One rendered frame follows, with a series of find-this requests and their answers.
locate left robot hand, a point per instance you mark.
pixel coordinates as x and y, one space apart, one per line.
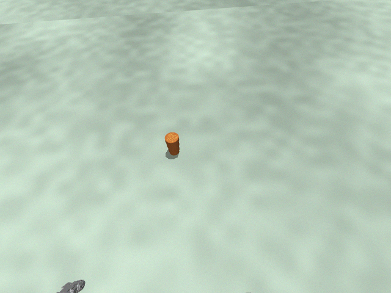
73 287

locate cup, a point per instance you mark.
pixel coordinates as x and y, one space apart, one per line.
172 140

